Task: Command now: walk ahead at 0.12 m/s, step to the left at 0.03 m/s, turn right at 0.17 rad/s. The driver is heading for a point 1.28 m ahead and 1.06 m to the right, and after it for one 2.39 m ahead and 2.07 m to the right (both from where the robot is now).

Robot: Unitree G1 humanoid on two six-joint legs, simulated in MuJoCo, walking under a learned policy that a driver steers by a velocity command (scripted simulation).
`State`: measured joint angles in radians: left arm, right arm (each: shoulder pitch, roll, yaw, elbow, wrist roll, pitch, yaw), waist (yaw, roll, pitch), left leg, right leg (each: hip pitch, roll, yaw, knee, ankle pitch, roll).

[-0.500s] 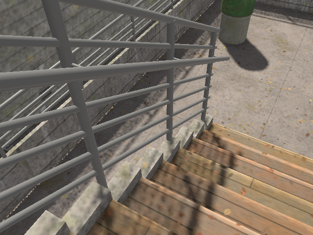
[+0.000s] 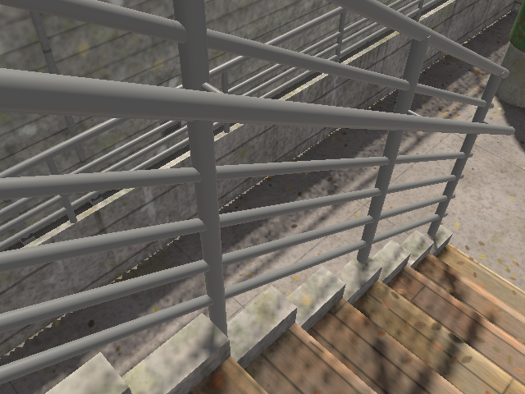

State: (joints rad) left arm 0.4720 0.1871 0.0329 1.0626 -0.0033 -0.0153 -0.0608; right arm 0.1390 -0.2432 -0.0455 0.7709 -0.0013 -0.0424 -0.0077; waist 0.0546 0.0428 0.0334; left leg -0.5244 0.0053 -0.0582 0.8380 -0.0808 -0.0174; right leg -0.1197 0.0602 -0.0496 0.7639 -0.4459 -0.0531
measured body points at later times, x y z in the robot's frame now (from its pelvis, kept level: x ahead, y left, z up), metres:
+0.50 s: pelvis +0.00 -0.06 -0.03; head +0.00 -0.07 +0.42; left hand +0.20 +0.17 -0.12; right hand +0.07 -0.37 -0.12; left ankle +0.10 +0.09 -0.69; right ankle -0.09 -0.13 -0.72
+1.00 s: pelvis -0.01 -0.04 -0.02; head +0.01 -0.07 +0.42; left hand +0.24 +0.10 -0.12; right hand +0.02 -0.35 -0.12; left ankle +0.08 +0.08 -0.69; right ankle -0.09 -0.13 -0.71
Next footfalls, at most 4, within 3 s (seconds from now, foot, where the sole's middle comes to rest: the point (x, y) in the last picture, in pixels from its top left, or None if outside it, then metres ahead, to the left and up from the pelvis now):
0.44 right None -0.05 -0.15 -0.75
1.00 left None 0.10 0.06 -0.75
1.42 right None -0.10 -0.08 -0.75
1.98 left None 0.23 -0.21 -0.92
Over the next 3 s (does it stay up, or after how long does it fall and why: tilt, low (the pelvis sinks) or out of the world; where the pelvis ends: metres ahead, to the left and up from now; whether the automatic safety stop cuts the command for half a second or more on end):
stays up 0.40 -0.41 -0.33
